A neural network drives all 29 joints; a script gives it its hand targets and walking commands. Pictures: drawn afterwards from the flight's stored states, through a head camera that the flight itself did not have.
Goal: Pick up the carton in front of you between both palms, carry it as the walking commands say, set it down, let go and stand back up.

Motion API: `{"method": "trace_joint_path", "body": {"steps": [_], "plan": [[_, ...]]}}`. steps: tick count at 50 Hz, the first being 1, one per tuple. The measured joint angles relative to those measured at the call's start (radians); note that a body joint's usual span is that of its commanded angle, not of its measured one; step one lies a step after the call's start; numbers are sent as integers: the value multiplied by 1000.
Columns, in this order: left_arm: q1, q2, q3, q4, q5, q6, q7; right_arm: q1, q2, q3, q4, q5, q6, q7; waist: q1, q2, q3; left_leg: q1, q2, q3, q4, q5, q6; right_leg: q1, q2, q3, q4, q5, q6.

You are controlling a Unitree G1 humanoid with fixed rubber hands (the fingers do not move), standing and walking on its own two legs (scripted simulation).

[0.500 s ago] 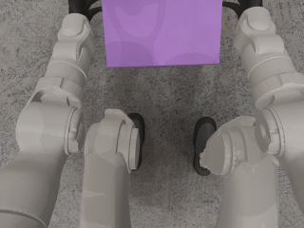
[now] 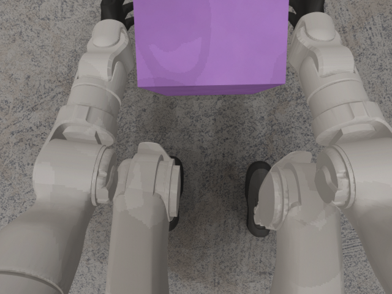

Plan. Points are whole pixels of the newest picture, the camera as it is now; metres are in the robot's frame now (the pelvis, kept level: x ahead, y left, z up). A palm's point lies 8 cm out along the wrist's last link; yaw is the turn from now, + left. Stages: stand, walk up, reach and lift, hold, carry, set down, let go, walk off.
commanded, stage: reach and lift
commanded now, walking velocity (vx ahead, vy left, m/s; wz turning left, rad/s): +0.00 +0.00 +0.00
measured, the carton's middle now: (209, 36) +0.53 +0.04 -0.20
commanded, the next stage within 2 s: none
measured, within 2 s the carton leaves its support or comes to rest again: neither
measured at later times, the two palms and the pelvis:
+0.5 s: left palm out of the picture +0.47 +0.20 +0.07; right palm out of the picture +0.50 -0.10 +0.07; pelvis +0.01 -0.01 +0.12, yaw +3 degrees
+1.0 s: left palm out of the picture +0.43 +0.19 +0.22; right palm out of the picture +0.46 -0.11 +0.23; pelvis +0.06 -0.01 +0.26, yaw +4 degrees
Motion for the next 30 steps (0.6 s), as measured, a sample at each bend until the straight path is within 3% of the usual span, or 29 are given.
{"method": "trace_joint_path", "body": {"steps": [7,12,16,20,30], "plan": [[168,-111,185,-141,178,107,-42,191,113,-168,-149,-149,85,29,6,-4,-218,55,-19,-8,-91,-5,-12,61,12,11,-80,-23,1],[211,-180,326,-158,322,156,-93,242,187,-310,-177,-305,131,72,3,7,-330,111,-38,-18,-206,22,-19,123,15,8,-186,-8,-10],[232,-215,385,-184,403,177,-120,264,217,-359,-213,-366,159,93,1,7,-371,158,-46,-26,-296,46,-24,171,31,12,-271,8,-9],[267,-234,404,-232,431,189,-137,289,238,-371,-251,-387,171,103,2,3,-398,202,-44,-31,-367,60,-27,213,33,12,-341,22,-18],[402,-273,365,-350,411,219,-142,430,277,-322,-367,-361,197,105,-8,11,-449,349,-43,-39,-496,54,-26,364,25,10,-474,17,-26]]}}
